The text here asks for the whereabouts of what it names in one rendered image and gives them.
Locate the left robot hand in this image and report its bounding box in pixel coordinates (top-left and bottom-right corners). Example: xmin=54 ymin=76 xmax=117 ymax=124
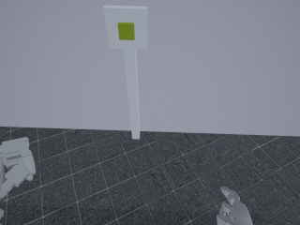
xmin=0 ymin=137 xmax=36 ymax=201

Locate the button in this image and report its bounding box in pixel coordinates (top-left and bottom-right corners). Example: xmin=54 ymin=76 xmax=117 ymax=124
xmin=117 ymin=22 xmax=135 ymax=40

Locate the panel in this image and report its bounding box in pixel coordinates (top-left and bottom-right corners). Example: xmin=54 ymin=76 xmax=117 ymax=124
xmin=103 ymin=5 xmax=147 ymax=140

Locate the right robot hand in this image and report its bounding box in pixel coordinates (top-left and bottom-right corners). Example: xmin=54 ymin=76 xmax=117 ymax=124
xmin=217 ymin=186 xmax=253 ymax=225

